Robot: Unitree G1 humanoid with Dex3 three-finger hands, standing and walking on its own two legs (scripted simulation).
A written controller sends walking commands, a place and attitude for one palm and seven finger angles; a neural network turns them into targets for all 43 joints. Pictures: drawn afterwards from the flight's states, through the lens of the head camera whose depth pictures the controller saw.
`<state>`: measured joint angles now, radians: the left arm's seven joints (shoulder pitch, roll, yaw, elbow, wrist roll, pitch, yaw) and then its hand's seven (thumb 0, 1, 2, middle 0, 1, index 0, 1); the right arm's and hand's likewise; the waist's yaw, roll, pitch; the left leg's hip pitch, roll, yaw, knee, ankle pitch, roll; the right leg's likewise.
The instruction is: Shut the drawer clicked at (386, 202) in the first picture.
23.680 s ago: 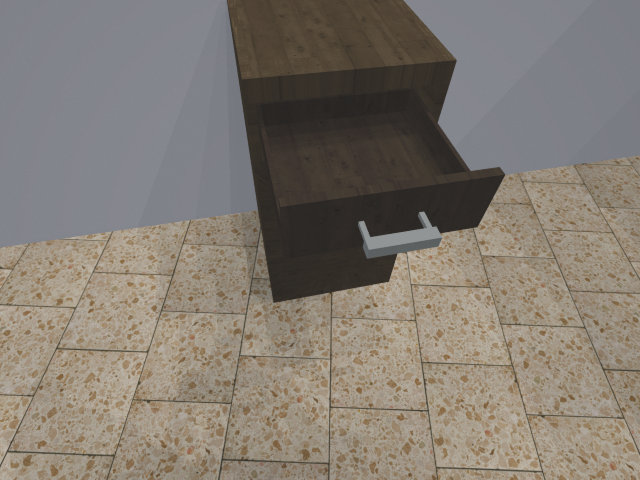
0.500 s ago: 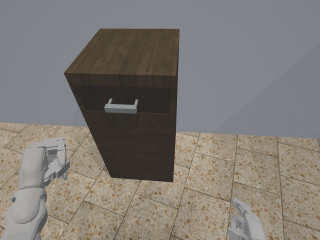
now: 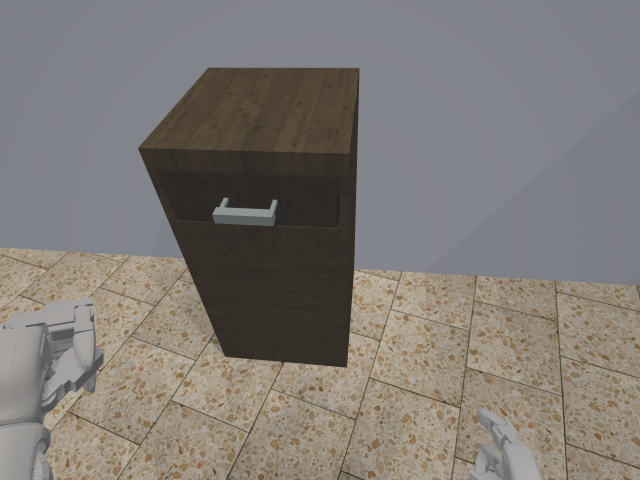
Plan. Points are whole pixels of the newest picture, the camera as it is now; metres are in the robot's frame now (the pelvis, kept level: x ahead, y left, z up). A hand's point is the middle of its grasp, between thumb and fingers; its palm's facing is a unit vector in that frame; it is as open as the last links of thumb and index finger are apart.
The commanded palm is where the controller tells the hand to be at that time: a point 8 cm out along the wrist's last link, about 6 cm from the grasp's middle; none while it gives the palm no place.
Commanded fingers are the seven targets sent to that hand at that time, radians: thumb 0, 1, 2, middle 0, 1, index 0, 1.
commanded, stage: step back with the hand held close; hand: left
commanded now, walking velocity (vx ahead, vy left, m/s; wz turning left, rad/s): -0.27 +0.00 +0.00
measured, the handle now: (247, 209) +0.65 +0.25 -0.05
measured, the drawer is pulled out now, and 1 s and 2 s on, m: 0.00 0.00 0.00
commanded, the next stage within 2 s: stop stepping back and stand still in 1.50 s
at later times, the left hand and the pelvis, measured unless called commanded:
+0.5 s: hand (56, 370) +0.16 +0.27 +0.16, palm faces +0.34 -0.79 -0.51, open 3.2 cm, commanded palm +0.10 +0.30 +0.17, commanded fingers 0.00 0.90 0.90 -1.40 -1.60 -1.40 -1.60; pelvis -0.03 +0.02 -0.01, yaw +0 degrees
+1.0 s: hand (11, 415) +0.12 +0.27 +0.17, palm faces +0.39 -0.76 -0.52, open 3.2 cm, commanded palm +0.04 +0.31 +0.17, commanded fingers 0.00 0.90 0.90 -1.40 -1.60 -1.40 -1.60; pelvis -0.08 +0.02 -0.01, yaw +2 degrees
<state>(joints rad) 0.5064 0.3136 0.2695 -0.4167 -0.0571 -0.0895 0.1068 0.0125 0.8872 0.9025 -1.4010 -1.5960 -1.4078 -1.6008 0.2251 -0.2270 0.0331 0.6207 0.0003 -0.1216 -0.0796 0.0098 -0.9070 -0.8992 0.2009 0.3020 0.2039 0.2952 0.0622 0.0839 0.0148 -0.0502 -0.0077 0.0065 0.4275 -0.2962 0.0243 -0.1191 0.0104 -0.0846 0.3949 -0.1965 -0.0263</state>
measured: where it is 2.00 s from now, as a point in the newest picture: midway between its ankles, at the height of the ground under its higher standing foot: outside the picture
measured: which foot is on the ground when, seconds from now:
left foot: down 0.00-1.00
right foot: down 0.00-0.84, up 0.86-0.92, down 0.94-1.00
